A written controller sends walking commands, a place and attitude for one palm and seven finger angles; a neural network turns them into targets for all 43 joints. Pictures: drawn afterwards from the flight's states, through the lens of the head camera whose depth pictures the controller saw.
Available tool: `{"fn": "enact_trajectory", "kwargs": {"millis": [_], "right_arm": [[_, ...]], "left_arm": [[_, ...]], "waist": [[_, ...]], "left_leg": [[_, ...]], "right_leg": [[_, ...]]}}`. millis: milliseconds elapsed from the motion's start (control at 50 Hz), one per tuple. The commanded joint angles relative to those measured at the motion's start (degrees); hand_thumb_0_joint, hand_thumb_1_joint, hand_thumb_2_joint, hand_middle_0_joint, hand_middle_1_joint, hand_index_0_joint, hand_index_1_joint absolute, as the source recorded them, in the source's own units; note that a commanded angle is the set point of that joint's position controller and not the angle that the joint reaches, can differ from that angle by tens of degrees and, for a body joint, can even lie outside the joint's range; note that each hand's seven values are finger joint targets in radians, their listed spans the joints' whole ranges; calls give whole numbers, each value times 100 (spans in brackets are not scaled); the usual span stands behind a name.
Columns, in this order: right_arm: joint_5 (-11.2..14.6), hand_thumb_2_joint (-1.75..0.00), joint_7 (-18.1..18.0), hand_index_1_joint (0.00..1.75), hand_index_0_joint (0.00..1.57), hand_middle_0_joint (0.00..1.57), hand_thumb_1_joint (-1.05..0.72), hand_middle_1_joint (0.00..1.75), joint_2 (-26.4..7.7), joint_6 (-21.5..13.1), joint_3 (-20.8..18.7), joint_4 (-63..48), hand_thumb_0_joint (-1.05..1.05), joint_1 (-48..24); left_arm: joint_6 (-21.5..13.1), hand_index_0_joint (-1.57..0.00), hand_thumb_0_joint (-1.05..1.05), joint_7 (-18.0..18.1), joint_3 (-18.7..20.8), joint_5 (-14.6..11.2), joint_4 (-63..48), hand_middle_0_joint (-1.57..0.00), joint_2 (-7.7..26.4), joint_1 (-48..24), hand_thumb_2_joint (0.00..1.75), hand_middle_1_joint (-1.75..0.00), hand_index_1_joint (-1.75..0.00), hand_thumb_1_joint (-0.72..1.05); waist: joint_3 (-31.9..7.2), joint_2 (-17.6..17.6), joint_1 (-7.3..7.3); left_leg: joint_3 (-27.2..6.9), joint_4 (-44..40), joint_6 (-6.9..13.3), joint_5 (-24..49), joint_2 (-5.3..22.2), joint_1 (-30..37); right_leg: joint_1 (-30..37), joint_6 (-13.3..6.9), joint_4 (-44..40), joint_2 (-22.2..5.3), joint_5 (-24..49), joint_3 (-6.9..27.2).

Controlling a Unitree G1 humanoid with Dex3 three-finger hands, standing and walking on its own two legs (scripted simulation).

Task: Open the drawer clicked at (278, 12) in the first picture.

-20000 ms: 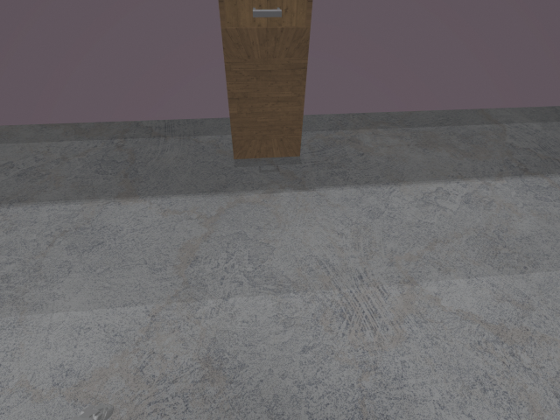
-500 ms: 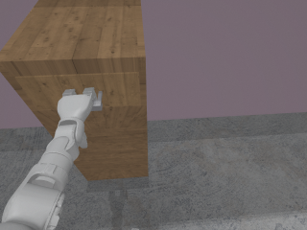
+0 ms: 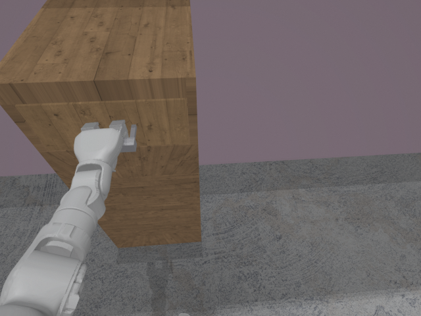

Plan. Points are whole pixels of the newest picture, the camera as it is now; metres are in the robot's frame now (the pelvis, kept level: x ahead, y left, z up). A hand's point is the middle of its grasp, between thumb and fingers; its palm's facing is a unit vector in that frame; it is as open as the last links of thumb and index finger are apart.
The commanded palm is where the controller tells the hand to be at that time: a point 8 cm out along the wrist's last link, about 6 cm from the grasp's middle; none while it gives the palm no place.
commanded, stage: close the thumb around the handle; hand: left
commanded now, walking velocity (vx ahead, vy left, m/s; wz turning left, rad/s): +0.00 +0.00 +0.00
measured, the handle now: (109, 138) +0.47 +0.23 +0.05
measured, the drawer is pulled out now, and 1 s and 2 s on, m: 0.00 0.09 0.20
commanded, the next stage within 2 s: pull the drawer open in 0.16 s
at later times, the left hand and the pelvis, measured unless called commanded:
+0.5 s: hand (108, 165) +0.41 +0.23 +0.03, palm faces +0.00 -0.07 -1.00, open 5.4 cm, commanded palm +0.37 +0.22 +0.08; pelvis +0.02 +0.00 +0.01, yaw -2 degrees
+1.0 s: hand (101, 197) +0.34 +0.22 +0.03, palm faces +0.03 -0.08 -1.00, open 5.5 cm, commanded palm +0.30 +0.22 +0.08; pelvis +0.02 +0.01 +0.01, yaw +0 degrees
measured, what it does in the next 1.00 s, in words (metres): stands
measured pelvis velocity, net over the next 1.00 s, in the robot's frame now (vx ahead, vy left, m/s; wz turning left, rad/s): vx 0.02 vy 0.01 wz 0.00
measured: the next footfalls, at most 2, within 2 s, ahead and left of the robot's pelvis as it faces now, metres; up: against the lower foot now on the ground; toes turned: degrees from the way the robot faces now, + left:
none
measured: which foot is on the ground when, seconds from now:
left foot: down 0.00-1.00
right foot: down 0.00-1.00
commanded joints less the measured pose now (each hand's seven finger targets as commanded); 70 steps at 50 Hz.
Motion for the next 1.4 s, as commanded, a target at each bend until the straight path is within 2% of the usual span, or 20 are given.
{"fn": "enact_trajectory", "kwargs": {"millis": [0,20,100,140,240,260,280,300,360,380,420,780,820,900,920,960,1100,1120,1160,1380], "right_arm": [[-25,-90,-70,30,20,20,-90,30,-822,-94,-308,-547,0,151],[-46,-90,-63,30,20,20,-90,30,-814,-110,-328,-547,0,170],[-25,-90,-63,30,20,20,-90,30,-844,-83,-303,-513,0,157],[-22,-90,-63,30,20,20,-90,30,-838,-72,-308,-527,0,130],[-21,-90,-66,30,20,20,-90,30,-846,-44,-309,-532,0,100],[-31,-90,-54,30,20,20,-90,30,-828,-45,-322,-568,0,75],[-34,-90,-43,30,20,20,-90,30,-841,-30,-331,-580,0,63],[-20,-90,-33,30,20,20,-90,30,-819,-15,-314,-623,0,-5],[-19,-90,-9,30,20,20,-90,30,-817,-11,-323,-735,0,-113],[-17,-90,1,30,20,20,-90,30,-847,-9,-317,-773,0,-157],[0,-90,23,30,20,20,-90,30,-819,-13,-320,-839,0,-256],[-17,-90,151,30,20,20,-90,30,-768,-193,-258,-985,0,-942],[-21,-90,169,30,20,20,-90,30,-733,-207,-246,-1013,0,-1014],[-34,-90,165,30,20,20,-90,30,-703,-245,-199,-1033,0,-1204],[-48,-90,170,30,20,20,-90,30,-694,-255,-207,-1030,0,-1184],[-56,-90,178,30,20,20,-90,30,-680,-279,-203,-1037,0,-1228],[-61,-90,147,30,20,20,-90,30,-636,-327,-139,-1086,0,-1473],[-70,-90,143,30,20,20,-90,30,-631,-340,-154,-1086,0,-1438],[-76,-90,154,30,20,20,-90,30,-617,-358,-149,-1074,0,-1469],[-94,-90,123,30,20,20,-90,30,-617,-469,-127,-1155,0,-1652]], "left_arm": [[-128,-40,0,95,416,-4,-955,-40,1171,-1852,90,-135,-135,90],[-137,-40,0,94,250,-58,-970,-40,930,-1846,90,-135,-135,90],[-178,-40,0,107,507,-44,-959,-40,1282,-1782,90,-135,-135,90],[-141,-40,0,115,511,-50,-918,-40,1247,-1621,90,-135,-135,90],[-120,-40,0,115,607,-64,-1064,-40,1370,-1578,90,-135,-135,90],[-107,-40,0,102,478,-95,-1076,-40,1175,-1359,90,-135,-135,90],[-125,-40,0,86,650,-118,-1161,-40,1316,-1197,90,-135,-135,90],[-146,-40,0,75,613,-109,-1306,-40,1259,-988,90,-135,-135,90],[-106,-40,0,35,585,-222,-1567,-40,1090,-319,90,-135,-135,90],[-115,-40,0,24,773,-276,-1738,-40,1268,-105,90,-135,-135,90],[-70,-40,0,11,505,-282,-1949,-40,903,189,90,-135,-135,90],[437,-40,0,30,366,-329,-3856,-40,570,1771,90,-135,-135,90],[476,-40,0,31,133,-279,-3987,-40,332,1759,90,-135,-135,90],[482,-40,0,53,253,-208,-4209,-40,467,1959,90,-135,-135,90],[498,-40,0,53,55,-217,-4234,-40,259,1916,90,-135,-135,90],[497,-40,0,59,8,-197,-4375,-40,199,2000,90,-135,-135,90],[465,-40,0,54,163,-183,-4643,-40,383,2401,90,-135,-135,90],[476,-40,0,50,17,-229,-4679,-40,220,2418,90,-135,-135,90],[454,-40,0,46,-55,-198,-4773,-40,151,2426,90,-135,-135,90],[362,-40,0,76,140,-255,-5265,-40,313,3168,90,-135,-135,90]], "waist": [[-1671,-50,-24],[-1533,-71,-95],[-1553,-275,-33],[-1497,-345,-33],[-1578,-208,22],[-1545,-93,33],[-1642,-220,99],[-1782,-76,180],[-1676,-241,232],[-1755,-278,298],[-1462,-262,252],[-1303,-278,382],[-1004,-138,340],[-1180,-221,453],[-1020,-199,360],[-1046,-244,383],[-1072,-196,545],[-911,-289,456],[-842,-249,454],[-723,-270,572]], "left_leg": [[-15,-375,-49,1562,262,1921],[5,-349,-39,1551,272,1946],[27,-351,-33,1579,249,1696],[52,-341,-22,1560,236,1665],[70,-353,-36,1734,233,1728],[110,-348,-33,1726,217,1780],[74,-366,-39,1879,232,1818],[100,-377,-48,1989,228,1930],[140,-399,-36,2055,225,1886],[116,-416,-46,2151,221,1856],[117,-446,-44,2185,239,1922],[-100,-579,-158,2761,337,2588],[-131,-603,-174,2563,350,2613],[-148,-634,-180,2413,328,2660],[-159,-618,-184,2353,327,2639],[-198,-633,-194,2299,339,2674],[-131,-683,-179,1939,249,2540],[-138,-684,-166,1822,251,2492],[-160,-695,-171,1775,258,2487],[-121,-780,-148,1373,201,2312]], "right_leg": [[7,22,-659,-239,1671,-22],[-63,23,-676,-228,1675,-56],[143,47,-657,-250,1931,9],[177,53,-689,-251,1970,23],[284,45,-655,-258,2186,30],[306,43,-679,-252,2180,31],[435,17,-665,-257,2282,29],[487,27,-644,-253,2406,43],[704,37,-684,-253,2654,73],[857,20,-666,-261,2770,101],[724,28,-691,-244,2754,74],[704,17,-674,-245,2527,-18],[461,11,-691,-238,2234,-81],[574,3,-681,-245,2176,-36],[472,-5,-684,-245,2107,-60],[435,-8,-677,-245,1990,-91],[676,-24,-690,-272,2000,34],[613,-19,-721,-264,1934,22],[527,-28,-715,-264,1834,2],[695,-34,-796,-286,1682,167]]}}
